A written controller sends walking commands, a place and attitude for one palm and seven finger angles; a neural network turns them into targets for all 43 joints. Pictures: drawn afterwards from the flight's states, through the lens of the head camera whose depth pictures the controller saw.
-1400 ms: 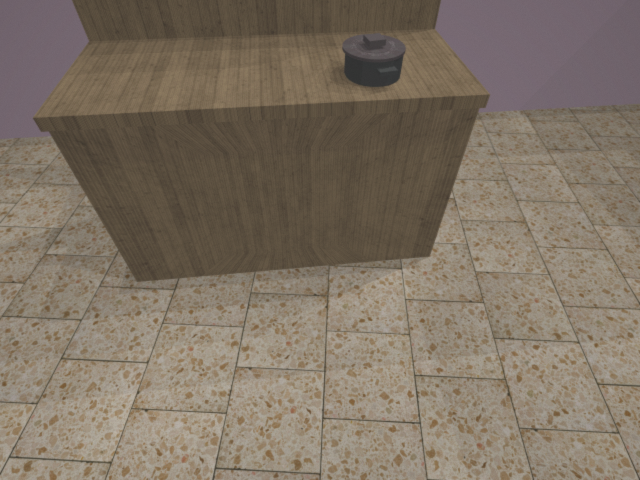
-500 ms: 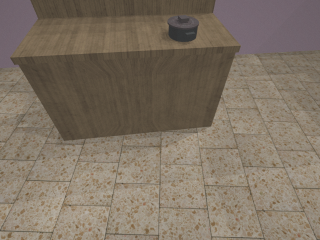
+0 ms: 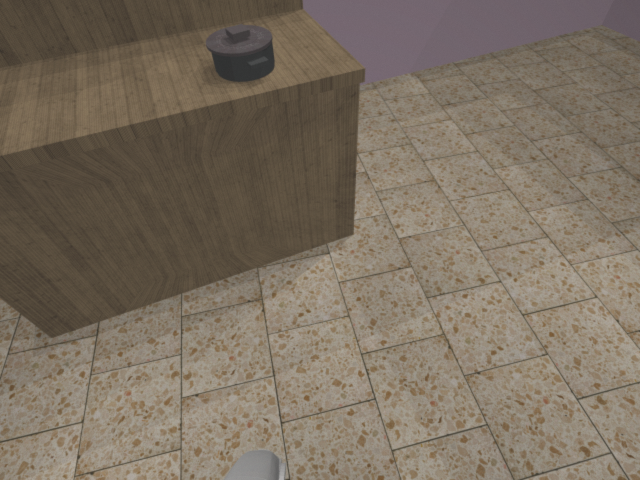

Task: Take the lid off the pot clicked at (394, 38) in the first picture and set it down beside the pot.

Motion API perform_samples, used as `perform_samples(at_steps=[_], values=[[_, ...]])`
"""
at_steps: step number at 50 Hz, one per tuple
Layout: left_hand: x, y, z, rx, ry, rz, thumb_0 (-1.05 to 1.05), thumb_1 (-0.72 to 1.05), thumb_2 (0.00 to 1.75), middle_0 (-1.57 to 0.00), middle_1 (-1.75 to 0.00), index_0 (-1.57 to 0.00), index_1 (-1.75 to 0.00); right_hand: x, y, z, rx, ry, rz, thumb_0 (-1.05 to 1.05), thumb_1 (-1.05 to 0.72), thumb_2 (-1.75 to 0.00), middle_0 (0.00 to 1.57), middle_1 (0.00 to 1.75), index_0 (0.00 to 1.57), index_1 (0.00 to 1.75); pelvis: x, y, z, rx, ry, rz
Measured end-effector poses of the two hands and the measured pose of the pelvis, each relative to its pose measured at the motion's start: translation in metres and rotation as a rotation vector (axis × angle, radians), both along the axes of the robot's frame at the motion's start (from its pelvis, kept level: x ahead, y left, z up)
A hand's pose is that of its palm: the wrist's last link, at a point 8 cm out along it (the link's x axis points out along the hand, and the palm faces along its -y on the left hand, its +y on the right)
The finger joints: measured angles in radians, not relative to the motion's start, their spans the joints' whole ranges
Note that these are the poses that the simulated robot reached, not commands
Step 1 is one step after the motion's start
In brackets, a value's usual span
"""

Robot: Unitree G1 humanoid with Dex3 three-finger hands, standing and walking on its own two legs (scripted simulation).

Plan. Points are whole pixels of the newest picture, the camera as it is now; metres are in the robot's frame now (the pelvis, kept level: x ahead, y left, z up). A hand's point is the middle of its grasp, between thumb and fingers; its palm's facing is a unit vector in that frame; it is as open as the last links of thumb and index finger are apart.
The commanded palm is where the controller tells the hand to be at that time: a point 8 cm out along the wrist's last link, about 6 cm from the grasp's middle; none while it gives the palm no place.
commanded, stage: walk to a spot facing it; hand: left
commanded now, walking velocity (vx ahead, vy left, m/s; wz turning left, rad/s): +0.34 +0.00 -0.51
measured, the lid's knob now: (237, 32) +1.12 +0.34 +0.05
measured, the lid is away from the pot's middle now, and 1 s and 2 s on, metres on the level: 0.00 0.00 0.00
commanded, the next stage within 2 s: none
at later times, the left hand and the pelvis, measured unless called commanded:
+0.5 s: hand (177, 418) +0.23 +0.28 -0.20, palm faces -0.16 -0.97 -0.20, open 7.4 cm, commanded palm none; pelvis +0.22 +0.07 -0.02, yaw -17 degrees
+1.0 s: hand (318, 241) +0.62 +0.08 -0.20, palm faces -0.58 -0.81 -0.11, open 7.4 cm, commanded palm none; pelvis +0.42 +0.02 -0.04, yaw -34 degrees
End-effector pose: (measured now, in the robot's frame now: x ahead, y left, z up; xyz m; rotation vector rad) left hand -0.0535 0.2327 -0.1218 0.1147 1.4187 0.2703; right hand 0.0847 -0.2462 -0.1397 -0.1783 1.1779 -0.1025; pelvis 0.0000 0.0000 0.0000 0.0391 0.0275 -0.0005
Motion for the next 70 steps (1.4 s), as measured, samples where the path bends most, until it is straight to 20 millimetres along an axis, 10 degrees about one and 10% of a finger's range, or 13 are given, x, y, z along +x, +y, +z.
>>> perform_samples(at_steps=[12,21,27,34,40,47,52,62,70], values=[[0.074,0.018,-0.007,-0.024,0.046,-0.064,0.00,0.90,0.90,-0.20,-0.30,-0.20,-0.30,0.103,0.027,0.011,0.007,-0.116,-0.070,0.01,-0.91,-0.90,0.20,0.30,0.19,0.30,0.085,0.024,-0.003,-0.036,0.015,-0.119],[0.189,0.075,-0.046,-0.042,0.102,-0.173,0.00,0.90,0.90,-0.20,-0.30,-0.20,-0.30,0.204,0.072,0.012,-0.022,-0.272,-0.136,0.01,-0.91,-0.90,0.21,0.30,0.20,0.30,0.180,0.063,-0.030,-0.056,0.005,-0.237],[0.341,0.094,-0.042,-0.051,-0.057,-0.326,0.00,0.91,0.90,-0.20,-0.30,-0.20,-0.30,0.164,0.084,0.018,-0.068,-0.115,-0.297,0.00,-0.91,-0.90,0.21,0.30,0.20,0.30,0.233,0.076,-0.013,-0.052,-0.022,-0.324],[0.500,0.065,-0.023,-0.081,-0.229,-0.493,0.00,0.91,0.90,-0.19,-0.30,-0.19,-0.30,0.098,0.112,0.017,-0.069,0.147,-0.503,0.00,-0.92,-0.90,0.20,0.30,0.20,0.30,0.293,0.083,-0.004,-0.056,-0.010,-0.417],[0.590,0.010,-0.025,-0.133,-0.242,-0.630,0.00,0.91,0.90,-0.19,-0.30,-0.19,-0.30,0.075,0.153,0.014,0.002,0.325,-0.635,0.00,-0.92,-0.90,0.20,0.30,0.19,0.30,0.341,0.073,-0.009,-0.064,0.000,-0.483],[0.672,-0.079,-0.042,-0.204,-0.252,-0.782,0.00,0.91,0.90,-0.20,-0.30,-0.19,-0.30,0.094,0.182,0.005,0.113,0.456,-0.776,0.00,-0.91,-0.90,0.20,0.30,0.20,0.30,0.399,0.039,-0.024,-0.066,0.002,-0.569],[0.706,-0.108,-0.049,-0.199,-0.286,-0.791,0.00,0.91,0.90,-0.20,-0.30,-0.20,-0.30,0.147,0.149,-0.018,0.131,0.409,-0.818,0.01,-0.91,-0.90,0.21,0.30,0.20,0.30,0.436,0.012,-0.035,-0.064,-0.021,-0.612],[0.758,-0.075,-0.019,-0.038,-0.183,-0.863,-0.01,0.92,0.90,-0.20,-0.30,-0.20,-0.30,0.317,0.020,-0.002,-0.046,-0.051,-0.802,0.01,-0.94,-0.90,0.21,0.30,0.20,0.30,0.491,0.009,-0.013,-0.040,0.002,-0.747],[0.813,-0.050,-0.022,-0.028,-0.170,-0.870,0.00,0.91,0.90,-0.20,-0.30,-0.20,-0.30,0.395,-0.001,0.017,-0.125,-0.155,-0.772,0.00,-0.92,-0.90,0.20,0.30,0.20,0.30,0.544,0.025,-0.015,-0.045,0.020,-0.834]])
